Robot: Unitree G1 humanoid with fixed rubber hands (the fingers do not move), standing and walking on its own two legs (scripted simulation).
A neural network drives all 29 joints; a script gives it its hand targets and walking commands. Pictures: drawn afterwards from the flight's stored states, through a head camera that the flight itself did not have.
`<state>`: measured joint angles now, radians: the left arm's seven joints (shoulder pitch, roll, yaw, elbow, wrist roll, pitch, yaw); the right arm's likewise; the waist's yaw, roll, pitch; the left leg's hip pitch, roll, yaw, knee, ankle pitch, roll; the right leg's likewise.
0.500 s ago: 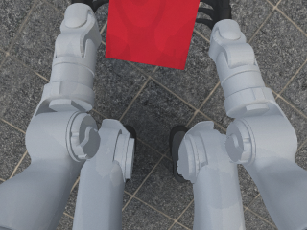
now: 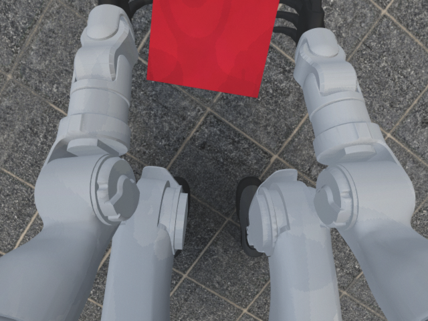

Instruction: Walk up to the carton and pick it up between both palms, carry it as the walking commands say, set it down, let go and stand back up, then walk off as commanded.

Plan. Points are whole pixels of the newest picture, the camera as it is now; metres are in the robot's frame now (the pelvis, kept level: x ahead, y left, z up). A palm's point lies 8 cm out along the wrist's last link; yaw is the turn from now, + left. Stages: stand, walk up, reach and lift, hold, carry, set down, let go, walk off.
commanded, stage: set down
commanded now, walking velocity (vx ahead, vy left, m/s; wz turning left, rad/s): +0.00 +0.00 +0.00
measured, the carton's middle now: (208, 21) +0.56 +0.02 -0.26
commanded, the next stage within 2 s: none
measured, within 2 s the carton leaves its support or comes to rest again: rests again in 1.36 s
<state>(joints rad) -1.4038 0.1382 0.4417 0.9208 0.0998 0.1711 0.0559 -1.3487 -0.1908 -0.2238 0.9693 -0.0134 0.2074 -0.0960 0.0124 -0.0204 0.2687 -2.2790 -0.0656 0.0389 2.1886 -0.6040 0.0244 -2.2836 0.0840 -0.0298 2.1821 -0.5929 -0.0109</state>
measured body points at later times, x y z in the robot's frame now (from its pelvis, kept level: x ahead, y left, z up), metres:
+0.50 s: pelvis +0.01 +0.00 +0.00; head +0.38 +0.01 +0.25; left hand +0.56 +0.15 -0.17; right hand +0.55 -0.13 -0.19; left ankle +0.10 +0.10 -0.34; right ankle +0.10 -0.10 -0.34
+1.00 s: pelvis +0.01 +0.00 +0.00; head +0.38 +0.01 +0.25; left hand +0.57 +0.15 -0.18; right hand +0.55 -0.13 -0.20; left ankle +0.10 +0.10 -0.34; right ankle +0.10 -0.10 -0.34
